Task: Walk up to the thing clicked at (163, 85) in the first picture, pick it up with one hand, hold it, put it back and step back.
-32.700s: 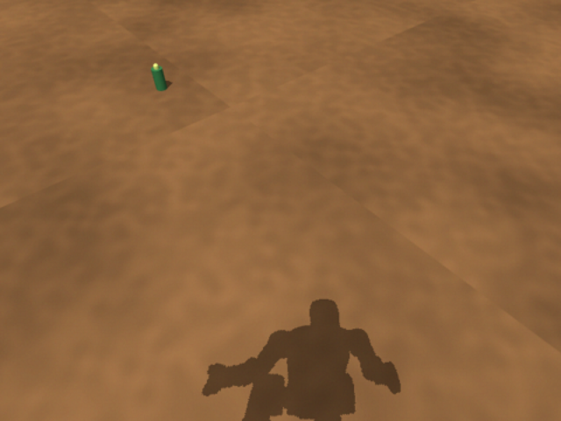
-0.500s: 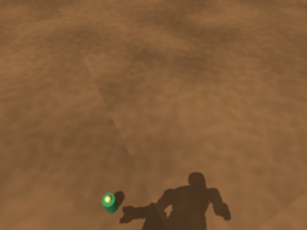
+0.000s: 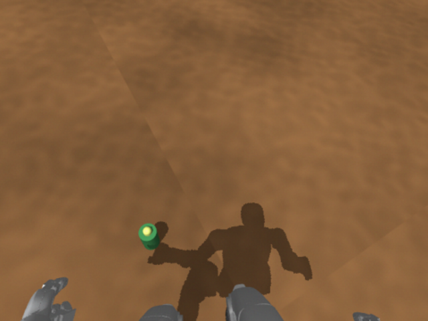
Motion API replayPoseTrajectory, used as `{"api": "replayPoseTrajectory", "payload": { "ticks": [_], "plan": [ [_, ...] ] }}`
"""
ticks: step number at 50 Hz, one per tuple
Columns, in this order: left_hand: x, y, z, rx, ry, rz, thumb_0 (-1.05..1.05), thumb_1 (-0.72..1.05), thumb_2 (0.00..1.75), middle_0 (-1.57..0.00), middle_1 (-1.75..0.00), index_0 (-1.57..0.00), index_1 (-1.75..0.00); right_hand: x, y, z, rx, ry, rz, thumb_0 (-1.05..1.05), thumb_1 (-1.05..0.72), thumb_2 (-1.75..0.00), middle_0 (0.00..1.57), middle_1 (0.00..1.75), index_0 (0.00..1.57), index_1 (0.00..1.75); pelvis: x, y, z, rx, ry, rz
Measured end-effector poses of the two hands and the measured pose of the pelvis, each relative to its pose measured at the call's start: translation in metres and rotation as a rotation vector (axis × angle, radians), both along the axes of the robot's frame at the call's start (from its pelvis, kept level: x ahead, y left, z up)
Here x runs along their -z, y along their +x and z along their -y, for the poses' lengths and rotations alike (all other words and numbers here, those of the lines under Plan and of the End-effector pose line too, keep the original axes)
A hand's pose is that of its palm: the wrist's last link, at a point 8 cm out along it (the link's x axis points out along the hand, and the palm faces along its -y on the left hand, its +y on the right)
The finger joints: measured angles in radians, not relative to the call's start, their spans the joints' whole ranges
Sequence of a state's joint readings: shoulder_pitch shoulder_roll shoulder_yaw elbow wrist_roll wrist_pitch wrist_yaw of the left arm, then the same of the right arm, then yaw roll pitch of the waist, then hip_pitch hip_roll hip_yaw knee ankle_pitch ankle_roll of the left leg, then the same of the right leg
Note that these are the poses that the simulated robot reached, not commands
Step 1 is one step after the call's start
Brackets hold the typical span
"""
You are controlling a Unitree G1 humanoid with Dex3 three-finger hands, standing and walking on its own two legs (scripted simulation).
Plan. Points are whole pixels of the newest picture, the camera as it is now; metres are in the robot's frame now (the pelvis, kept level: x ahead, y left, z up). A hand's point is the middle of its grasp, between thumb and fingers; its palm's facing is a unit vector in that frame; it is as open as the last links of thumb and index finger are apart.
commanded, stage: step back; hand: left
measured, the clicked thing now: (149, 236) +0.45 +0.21 -0.66
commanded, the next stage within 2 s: none
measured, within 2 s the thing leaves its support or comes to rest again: neither
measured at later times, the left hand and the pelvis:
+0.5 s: hand out of the picture +0.00 +0.24 -0.13, palm faces -0.08 -0.91 -0.40, open 7.4 cm; pelvis -0.11 -0.02 +0.01, yaw -5 degrees
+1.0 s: hand out of the picture -0.14 +0.26 -0.14, palm faces -0.03 -0.93 -0.36, open 7.4 cm; pelvis -0.25 +0.00 +0.02, yaw -3 degrees
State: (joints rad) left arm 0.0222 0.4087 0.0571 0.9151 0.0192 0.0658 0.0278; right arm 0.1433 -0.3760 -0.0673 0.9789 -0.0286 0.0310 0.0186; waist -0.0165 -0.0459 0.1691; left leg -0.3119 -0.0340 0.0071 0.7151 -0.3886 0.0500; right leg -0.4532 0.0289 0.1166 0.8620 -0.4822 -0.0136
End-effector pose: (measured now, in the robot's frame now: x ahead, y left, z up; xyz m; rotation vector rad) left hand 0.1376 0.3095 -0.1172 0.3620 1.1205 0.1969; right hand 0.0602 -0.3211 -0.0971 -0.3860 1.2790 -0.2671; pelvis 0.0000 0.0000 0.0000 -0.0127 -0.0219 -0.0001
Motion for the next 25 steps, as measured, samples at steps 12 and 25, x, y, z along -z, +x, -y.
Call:
{"api": "replayPoseTrajectory", "payload": {
  "ticks": [12,25],
  "plan": [
    [-0.003,-0.055,0.006,0.054,-0.015,-0.07,0.0,0.9,0.89,-0.21,-0.3,-0.21,-0.3,-0.01,-0.053,-0.014,0.041,-0.008,0.044,0.01,-0.9,-0.9,0.21,0.3,0.2,0.3,-0.011,-0.043,-0.005,0.057,-0.009,-0.001],
    [-0.026,-0.14,0.03,0.045,0.024,-0.033,0.0,0.9,0.89,-0.21,-0.3,-0.21,-0.3,0.008,-0.091,0.013,0.041,0.057,0.139,0.01,-0.9,-0.9,0.21,0.3,0.2,0.3,-0.007,-0.11,0.02,0.093,0.024,0.035]
  ]
}}
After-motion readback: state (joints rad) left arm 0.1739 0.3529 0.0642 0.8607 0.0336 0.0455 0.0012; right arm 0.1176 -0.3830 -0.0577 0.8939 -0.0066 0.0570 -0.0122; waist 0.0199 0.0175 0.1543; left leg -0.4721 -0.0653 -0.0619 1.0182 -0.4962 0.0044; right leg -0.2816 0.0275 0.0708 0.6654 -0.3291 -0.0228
